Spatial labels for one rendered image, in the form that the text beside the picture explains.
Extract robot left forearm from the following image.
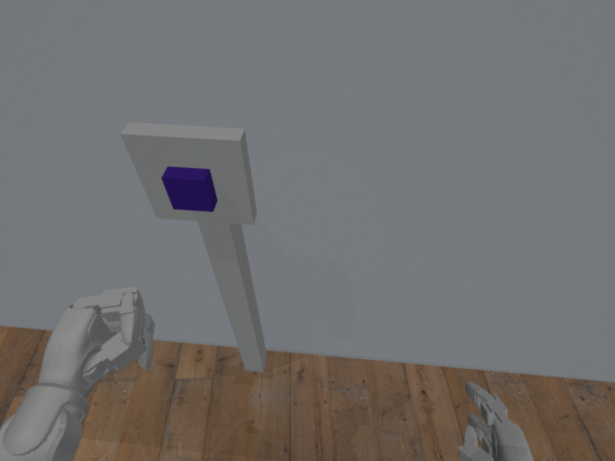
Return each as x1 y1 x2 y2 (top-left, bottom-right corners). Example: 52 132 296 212
0 383 89 461

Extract left robot hand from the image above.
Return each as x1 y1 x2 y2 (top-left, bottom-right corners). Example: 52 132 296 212
38 287 156 397

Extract right robot hand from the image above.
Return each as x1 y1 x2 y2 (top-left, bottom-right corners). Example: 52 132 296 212
458 381 534 461

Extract panel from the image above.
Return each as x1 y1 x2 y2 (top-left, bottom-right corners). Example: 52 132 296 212
120 122 267 373

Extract button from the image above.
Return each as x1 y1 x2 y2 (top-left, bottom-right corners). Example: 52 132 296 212
161 166 217 212

